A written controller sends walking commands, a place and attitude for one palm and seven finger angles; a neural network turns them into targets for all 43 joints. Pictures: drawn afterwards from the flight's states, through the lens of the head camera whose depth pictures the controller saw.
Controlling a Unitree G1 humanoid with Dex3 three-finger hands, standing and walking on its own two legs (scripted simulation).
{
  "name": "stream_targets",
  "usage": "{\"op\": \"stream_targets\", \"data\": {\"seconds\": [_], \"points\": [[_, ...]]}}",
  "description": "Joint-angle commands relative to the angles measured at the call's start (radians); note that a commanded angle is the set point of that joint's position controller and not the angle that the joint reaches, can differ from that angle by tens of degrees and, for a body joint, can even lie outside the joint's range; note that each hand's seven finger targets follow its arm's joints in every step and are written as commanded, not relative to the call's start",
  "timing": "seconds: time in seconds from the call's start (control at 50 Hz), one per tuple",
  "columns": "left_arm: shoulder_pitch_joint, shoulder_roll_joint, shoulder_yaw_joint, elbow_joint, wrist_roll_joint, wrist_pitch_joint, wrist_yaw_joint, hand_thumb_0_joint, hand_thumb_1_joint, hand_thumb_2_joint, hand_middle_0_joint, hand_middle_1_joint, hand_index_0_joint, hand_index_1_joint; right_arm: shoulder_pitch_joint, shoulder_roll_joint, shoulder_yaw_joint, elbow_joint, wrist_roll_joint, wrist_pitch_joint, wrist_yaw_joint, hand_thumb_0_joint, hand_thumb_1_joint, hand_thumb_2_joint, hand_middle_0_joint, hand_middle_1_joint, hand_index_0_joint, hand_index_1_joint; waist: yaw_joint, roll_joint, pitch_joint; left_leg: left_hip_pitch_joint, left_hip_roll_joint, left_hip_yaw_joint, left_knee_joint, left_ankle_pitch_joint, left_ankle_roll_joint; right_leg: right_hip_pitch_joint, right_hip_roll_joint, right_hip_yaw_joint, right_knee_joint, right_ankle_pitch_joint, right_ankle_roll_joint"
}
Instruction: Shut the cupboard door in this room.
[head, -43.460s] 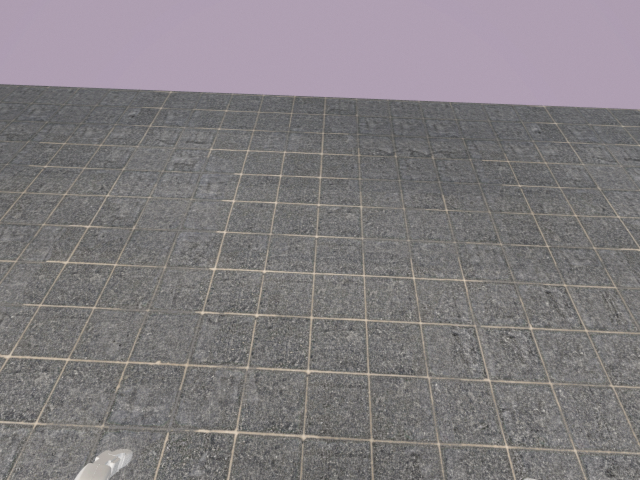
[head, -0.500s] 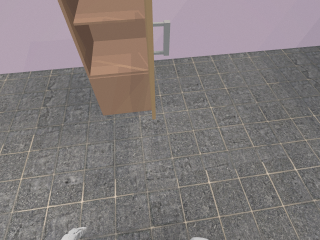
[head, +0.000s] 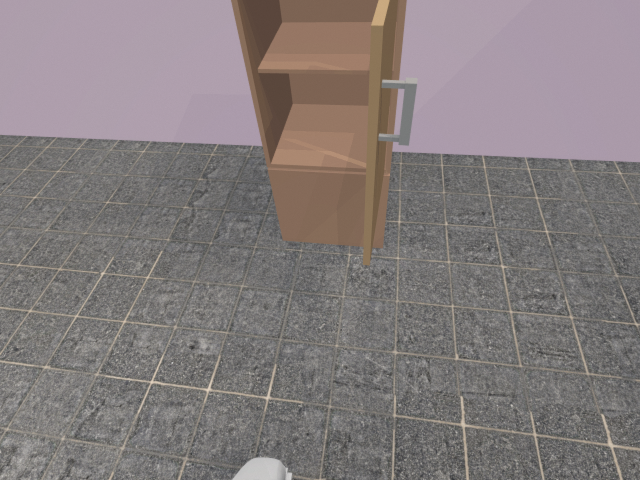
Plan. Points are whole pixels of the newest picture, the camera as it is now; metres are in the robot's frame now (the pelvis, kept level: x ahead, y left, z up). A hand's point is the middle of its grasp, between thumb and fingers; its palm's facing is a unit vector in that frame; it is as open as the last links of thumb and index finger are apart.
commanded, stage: stand and wait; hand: left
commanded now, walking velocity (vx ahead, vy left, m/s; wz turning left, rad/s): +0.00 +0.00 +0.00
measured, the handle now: (396, 112) +0.72 -0.08 +0.07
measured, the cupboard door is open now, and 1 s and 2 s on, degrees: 87 87 87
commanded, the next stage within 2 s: turn or walk to find it in 0.26 s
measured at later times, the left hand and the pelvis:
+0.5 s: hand out of the picture +0.09 +0.22 -0.18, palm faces +0.07 -0.98 -0.16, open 7.4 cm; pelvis +0.09 +0.05 +0.00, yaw +0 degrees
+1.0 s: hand (243, 467) +0.16 +0.15 -0.16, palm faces +0.10 -0.98 -0.15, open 7.4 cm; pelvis +0.22 +0.01 +0.00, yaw +3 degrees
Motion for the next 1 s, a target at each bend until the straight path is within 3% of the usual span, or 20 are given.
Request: {"op": "stream_targets", "data": {"seconds": [0.0, 0.12, 0.16, 0.18, 0.2, 0.22, 0.24, 0.26, 0.32, 0.4, 0.56, 0.62, 0.64, 0.66, 0.68, 0.7, 0.76, 0.82, 0.88, 0.98], "points": [[0.155, 0.132, 0.026, 0.011, 0.004, -0.025, 0.016, 0.000, 0.900, 0.900, -0.200, -0.300, -0.200, -0.300, -0.154, -0.002, 0.018, -0.103, 0.005, -0.039, -0.004, 0.000, -0.900, -0.900, 0.200, 0.300, 0.200, 0.300, 0.030, -0.132, 0.074, -0.213, 0.034, 0.026, -0.104, -0.043, 0.000, 0.128, -0.300, 0.264, -0.150, 0.417, -0.055], [0.168, 0.127, 0.007, 0.081, 0.003, -0.005, 0.024, 0.000, 0.900, 0.900, -0.200, -0.300, -0.200, -0.300, -0.186, 0.061, 0.058, -0.079, 0.023, -0.062, -0.016, 0.000, -0.900, -0.900, 0.200, 0.300, 0.200, 0.300, 0.032, -0.230, 0.024, 0.094, -0.040, 0.144, -0.507, -0.067, 0.029, 0.081, -0.242, 0.135, -0.027, 0.856, -0.054], [0.123, 0.131, 0.004, 0.086, -0.010, -0.002, 0.027, 0.000, 0.900, 0.900, -0.200, -0.300, -0.200, -0.300, -0.069, 0.048, 0.058, -0.035, 0.023, -0.073, -0.032, 0.000, -0.900, -0.900, 0.200, 0.300, 0.200, 0.300, -0.035, -0.231, -0.027, 0.309, -0.076, 0.169, -0.664, 0.121, 0.042, 0.008, -0.198, 0.084, 0.076, 0.890, -0.010], [0.111, 0.123, 0.000, 0.089, -0.015, -0.001, 0.029, 0.000, 0.900, 0.900, -0.200, -0.300, -0.200, -0.300, 0.019, 0.015, 0.050, -0.004, 0.021, -0.081, -0.038, 0.000, -0.900, -0.900, 0.200, 0.300, 0.200, 0.300, -0.075, -0.190, -0.077, 0.455, -0.041, 0.142, -0.736, 0.267, 0.055, -0.043, -0.176, 0.075, 0.172, 0.791, 0.020], [0.140, 0.095, -0.007, 0.089, -0.021, 0.001, 0.030, 0.000, 0.900, 0.900, -0.200, -0.300, -0.200, -0.300, 0.101, -0.054, 0.035, 0.017, 0.015, -0.093, -0.043, 0.000, -0.900, -0.900, 0.200, 0.300, 0.200, 0.300, -0.095, -0.065, -0.172, 0.669, 0.111, 0.002, -0.686, 0.582, 0.107, -0.192, -0.117, 0.041, 0.309, 0.493, 0.061], [0.188, 0.046, -0.020, 0.099, -0.029, 0.001, 0.033, 0.000, 0.900, 0.900, -0.200, -0.300, -0.200, -0.300, 0.157, -0.113, 0.021, 0.033, 0.021, -0.095, -0.048, 0.000, -0.900, -0.900, 0.200, 0.300, 0.200, 0.300, -0.092, 0.119, -0.257, 0.779, 0.327, -0.209, -0.665, 0.958, 0.235, -0.313, -0.041, 0.038, 0.515, -0.183, 0.090], [0.203, 0.049, -0.011, 0.101, -0.021, 0.010, 0.038, 0.000, 0.900, 0.900, -0.200, -0.300, -0.200, -0.300, 0.129, -0.116, 0.024, 0.036, 0.032, -0.084, -0.054, 0.000, -0.900, -0.900, 0.200, 0.300, 0.200, 0.300, -0.068, 0.101, -0.228, 0.655, 0.370, -0.169, -0.714, 0.950, 0.290, -0.284, -0.054, 0.111, 0.598, -0.359, 0.081], [0.170, 0.035, -0.013, 0.108, -0.016, 0.020, 0.035, 0.000, 0.900, 0.900, -0.200, -0.300, -0.200, -0.300, 0.082, -0.094, 0.029, 0.038, 0.029, -0.087, -0.063, 0.000, -0.900, -0.900, 0.200, 0.300, 0.200, 0.300, -0.062, 0.115, -0.152, 0.594, 0.353, -0.176, -0.769, 0.780, 0.294, -0.329, -0.067, 0.122, 0.634, -0.345, 0.089], [0.079, 0.048, 0.005, 0.101, -0.002, 0.023, 0.012, 0.000, 0.900, 0.900, -0.200, -0.300, -0.200, -0.300, 0.041, -0.041, 0.031, 0.037, 0.020, -0.091, -0.055, 0.000, -0.900, -0.900, 0.200, 0.300, 0.200, 0.300, -0.048, 0.066, 0.012, 0.385, 0.280, -0.149, -0.879, 0.282, 0.254, -0.382, -0.095, 0.117, 0.676, -0.221, 0.081], [0.046, 0.019, 0.019, 0.063, 0.007, 0.038, -0.008, 0.000, 0.900, 0.900, -0.200, -0.300, -0.200, -0.300, 0.054, -0.008, 0.014, 0.028, 0.013, -0.101, -0.042, 0.000, -0.900, -0.900, 0.200, 0.300, 0.200, 0.300, -0.025, 0.095, 0.070, 0.225, 0.212, -0.119, -1.009, -0.190, 0.211, -0.396, -0.096, 0.092, 0.653, -0.071, 0.080], [-0.143, 0.057, 0.035, -0.060, 0.008, 0.030, -0.035, 0.000, 0.900, 0.900, -0.200, -0.300, -0.200, -0.300, 0.079, -0.047, -0.010, -0.014, -0.001, -0.110, -0.034, 0.000, -0.900, -0.900, 0.200, 0.300, 0.200, 0.300, -0.032, 0.103, 0.092, 0.205, 0.212, -0.123, -1.013, -0.260, 0.221, -0.328, -0.094, 0.064, 0.305, -0.016, 0.090], [-0.063, 0.096, 0.048, -0.039, 0.007, 0.019, -0.039, 0.000, 0.900, 0.900, -0.200, -0.300, -0.200, -0.300, 0.066, -0.055, -0.009, -0.014, 0.000, -0.102, -0.031, 0.000, -0.900, -0.900, 0.200, 0.300, 0.200, 0.300, 0.026, 0.001, 0.036, 0.108, 0.161, -0.090, -0.858, -0.310, 0.171, -0.071, -0.055, 0.038, 0.133, 0.040, 0.089], [0.031, 0.131, 0.056, -0.010, 0.011, 0.011, -0.033, 0.000, 0.900, 0.900, -0.200, -0.300, -0.200, -0.300, 0.052, -0.033, -0.002, -0.020, 0.003, -0.101, -0.029, 0.000, -0.900, -0.900, 0.200, 0.300, 0.200, 0.300, 0.070, -0.085, 0.014, 0.018, 0.093, -0.033, -0.712, -0.333, 0.132, 0.063, -0.082, 0.086, 0.057, -0.030, 0.078], [0.122, 0.215, 0.071, 0.014, 0.019, 0.000, -0.021, 0.000, 0.900, 0.900, -0.200, -0.300, -0.200, -0.300, 0.050, 0.029, 0.014, -0.040, 0.013, -0.103, -0.023, 0.000, -0.900, -0.900, 0.200, 0.300, 0.200, 0.300, 0.104, -0.330, -0.009, -0.139, -0.025, 0.103, -0.413, -0.312, 0.083, 0.178, -0.283, 0.358, -0.098, -0.251, 0.015], [0.176, 0.278, 0.078, 0.021, 0.003, 0.003, -0.010, 0.000, 0.900, 0.900, -0.200, -0.300, -0.200, -0.300, -0.015, 0.020, 0.018, -0.086, 0.010, -0.099, -0.017, 0.000, -0.900, -0.900, 0.200, 0.300, 0.200, 0.300, 0.130, -0.423, 0.014, -0.236, -0.046, 0.099, -0.194, -0.367, 0.071, 0.146, -0.447, 0.638, -0.252, -0.324, -0.068], [0.127, 0.261, 0.075, 0.010, -0.006, -0.001, -0.003, 0.000, 0.900, 0.900, -0.200, -0.300, -0.200, -0.300, -0.023, -0.022, 0.006, -0.083, 0.005, -0.095, -0.014, 0.000, -0.900, -0.900, 0.200, 0.300, 0.200, 0.300, 0.099, -0.308, 0.044, -0.224, -0.002, 0.028, -0.088, -0.280, 0.071, 0.058, -0.448, 0.635, -0.274, -0.339, -0.099], [-0.051, 0.164, 0.049, -0.034, -0.010, -0.009, 0.004, 0.000, 0.900, 0.900, -0.200, -0.300, -0.200, -0.300, 0.036, 0.014, 0.008, -0.024, 0.007, -0.080, -0.009, 0.000, -0.900, -0.900, 0.200, 0.300, 0.200, 0.300, 0.007, -0.143, 0.103, -0.141, 0.064, 0.015, -0.054, -0.086, 0.046, -0.098, -0.357, 0.376, -0.239, -0.089, -0.064], [-0.066, 0.122, 0.026, -0.019, -0.012, -0.021, 0.003, 0.000, 0.900, 0.900, -0.200, -0.300, -0.200, -0.300, 0.120, 0.069, 0.020, 0.025, 0.010, -0.062, -0.010, 0.000, -0.900, -0.900, 0.200, 0.300, 0.200, 0.300, -0.042, -0.131, 0.066, -0.017, 0.047, 0.066, -0.144, -0.002, 0.012, -0.135, -0.257, 0.148, -0.190, 0.334, -0.021], [-0.034, 0.109, 0.012, 0.015, -0.012, -0.023, 0.005, 0.000, 0.900, 0.900, -0.200, -0.300, -0.200, -0.300, 0.115, 0.085, 0.030, 0.034, 0.016, -0.057, -0.017, 0.000, -0.900, -0.900, 0.200, 0.300, 0.200, 0.300, -0.042, -0.166, 0.028, 0.047, 0.033, 0.090, -0.267, 0.015, -0.006, -0.109, -0.221, 0.095, -0.144, 0.586, -0.017], [0.022, 0.110, 0.018, 0.068, -0.009, -0.008, 0.014, 0.000, 0.900, 0.900, -0.200, -0.300, -0.200, -0.300, 0.021, 0.095, 0.045, 0.019, 0.020, -0.077, -0.027, 0.000, -0.900, -0.900, 0.200, 0.300, 0.200, 0.300, -0.001, -0.183, -0.009, 0.108, 0.005, 0.130, -0.497, -0.002, 0.000, -0.001, -0.218, 0.105, -0.060, 0.696, -0.044]]}}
